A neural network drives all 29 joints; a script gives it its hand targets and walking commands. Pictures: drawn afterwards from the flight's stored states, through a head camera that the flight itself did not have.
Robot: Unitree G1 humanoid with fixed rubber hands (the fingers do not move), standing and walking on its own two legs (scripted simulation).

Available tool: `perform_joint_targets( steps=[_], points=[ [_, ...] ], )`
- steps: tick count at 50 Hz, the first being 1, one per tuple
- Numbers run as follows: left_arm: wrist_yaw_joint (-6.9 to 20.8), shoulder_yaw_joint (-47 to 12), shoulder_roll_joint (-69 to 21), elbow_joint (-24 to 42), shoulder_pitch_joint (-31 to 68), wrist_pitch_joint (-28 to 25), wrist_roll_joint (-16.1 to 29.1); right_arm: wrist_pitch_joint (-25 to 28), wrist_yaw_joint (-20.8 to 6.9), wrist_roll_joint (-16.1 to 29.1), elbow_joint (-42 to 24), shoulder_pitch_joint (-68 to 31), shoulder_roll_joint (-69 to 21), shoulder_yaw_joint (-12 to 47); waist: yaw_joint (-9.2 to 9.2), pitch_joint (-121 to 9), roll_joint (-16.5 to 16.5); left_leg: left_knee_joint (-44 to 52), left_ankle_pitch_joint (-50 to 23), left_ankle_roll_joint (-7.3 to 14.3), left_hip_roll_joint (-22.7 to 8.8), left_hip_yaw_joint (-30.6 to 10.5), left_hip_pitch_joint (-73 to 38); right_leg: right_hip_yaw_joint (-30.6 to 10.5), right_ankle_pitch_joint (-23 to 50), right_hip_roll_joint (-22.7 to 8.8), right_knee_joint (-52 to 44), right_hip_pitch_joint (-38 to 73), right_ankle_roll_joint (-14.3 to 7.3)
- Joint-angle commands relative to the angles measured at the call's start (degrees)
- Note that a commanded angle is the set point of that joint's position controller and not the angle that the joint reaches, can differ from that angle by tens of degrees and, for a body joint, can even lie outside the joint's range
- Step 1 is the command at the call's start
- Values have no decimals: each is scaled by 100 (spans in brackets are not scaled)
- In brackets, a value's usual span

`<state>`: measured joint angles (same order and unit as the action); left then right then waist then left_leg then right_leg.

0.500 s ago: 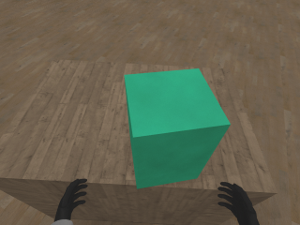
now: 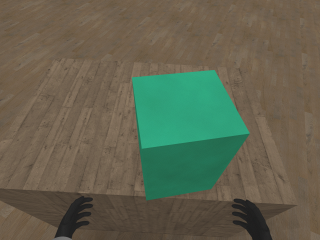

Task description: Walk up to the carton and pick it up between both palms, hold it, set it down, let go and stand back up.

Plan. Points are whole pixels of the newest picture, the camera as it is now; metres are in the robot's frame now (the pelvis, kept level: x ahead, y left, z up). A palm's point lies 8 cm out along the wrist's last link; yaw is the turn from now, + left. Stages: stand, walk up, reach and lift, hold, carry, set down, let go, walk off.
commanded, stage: set down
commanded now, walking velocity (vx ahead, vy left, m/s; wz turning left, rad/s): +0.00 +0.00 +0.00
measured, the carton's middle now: (177, 141) +0.37 +0.00 +0.03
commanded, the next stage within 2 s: let go in 0.94 s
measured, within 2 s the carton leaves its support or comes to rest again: neither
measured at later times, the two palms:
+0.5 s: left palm (64, 234) +0.15 +0.25 -0.07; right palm out of the picture +0.16 -0.21 -0.07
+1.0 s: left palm (68, 234) +0.15 +0.25 -0.07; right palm out of the picture +0.16 -0.22 -0.08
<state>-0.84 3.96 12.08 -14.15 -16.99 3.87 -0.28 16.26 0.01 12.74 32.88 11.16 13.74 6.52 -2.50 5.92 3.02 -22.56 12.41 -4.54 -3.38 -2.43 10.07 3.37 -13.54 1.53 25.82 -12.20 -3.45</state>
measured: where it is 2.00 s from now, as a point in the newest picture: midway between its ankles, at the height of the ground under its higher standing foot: outside the picture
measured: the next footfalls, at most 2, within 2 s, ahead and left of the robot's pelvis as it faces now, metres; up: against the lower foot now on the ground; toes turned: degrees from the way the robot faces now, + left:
none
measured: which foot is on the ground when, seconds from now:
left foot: down 0.00-1.00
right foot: down 0.00-1.00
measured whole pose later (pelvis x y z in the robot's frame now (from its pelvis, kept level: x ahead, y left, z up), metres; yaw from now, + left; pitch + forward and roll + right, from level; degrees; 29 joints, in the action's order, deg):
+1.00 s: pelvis +0.00 +0.00 +0.00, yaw +0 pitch +0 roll +1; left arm 1.1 1.5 14.5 -19.8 -14.3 7.1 -0.3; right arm 15.6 0.4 7.9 40.1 11.2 11.5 1.7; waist -2.5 5.6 3.0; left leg -22.6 12.5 -4.4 -3.3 -2.4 9.8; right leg 3.4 -13.7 1.4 25.8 -11.9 -3.4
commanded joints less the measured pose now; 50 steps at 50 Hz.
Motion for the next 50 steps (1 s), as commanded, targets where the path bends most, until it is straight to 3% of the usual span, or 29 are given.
perform_joint_targets(
  steps=[1,5,6,8,16,19,30,36,41,50],
  points=[
    [17,70,961,416,447,-197,291,222,77,-866,-434,200,-2,-524,262,-1343,-114,194,-692,501,523,651,-380,-585,1395,-431,-941,745,596],
    [107,80,1060,-12,477,-122,282,175,154,-994,-167,193,-123,-510,338,-1153,-47,201,-492,526,553,682,-311,-659,1395,-506,-982,750,627],
    [121,143,1113,27,482,-114,281,170,169,-1003,-218,199,-164,-465,282,-1217,-77,200,-473,534,561,703,-312,-669,1382,-507,-979,784,627],
    [148,69,1080,-65,514,-79,263,159,188,-1048,-96,188,-123,-534,353,-1076,-73,174,-478,532,545,697,-368,-662,1271,-498,-1007,681,614],
    [244,82,1251,-296,672,25,279,116,254,-1193,20,141,-327,-563,356,-1207,-107,183,-440,574,559,762,-357,-636,1216,-501,-970,732,625],
    [232,68,1240,-230,605,14,283,168,243,-1192,1,78,-255,-617,304,-1264,-176,162,-546,550,540,767,-422,-575,1211,-463,-931,711,609],
    [225,-59,1181,-253,598,55,196,169,187,-1202,239,64,-60,-686,381,-1329,-228,128,-780,503,550,751,-457,-494,1551,-399,-803,795,590],
    [164,-135,1081,-357,628,105,111,137,115,-1208,370,-58,75,-721,378,-1244,-377,163,-731,474,532,736,-452,-426,1362,-340,-759,748,556],
    [131,-176,1131,-275,692,96,137,147,89,-1237,308,-105,75,-786,363,-1256,-252,161,-670,498,538,749,-353,-431,1366,-350,-749,750,566],
    [49,-282,1032,-397,720,174,59,48,3,-1270,450,-118,151,-840,370,-1087,-308,202,-508,505,527,737,-345,-450,1038,-337,-775,685,540]
  ],
)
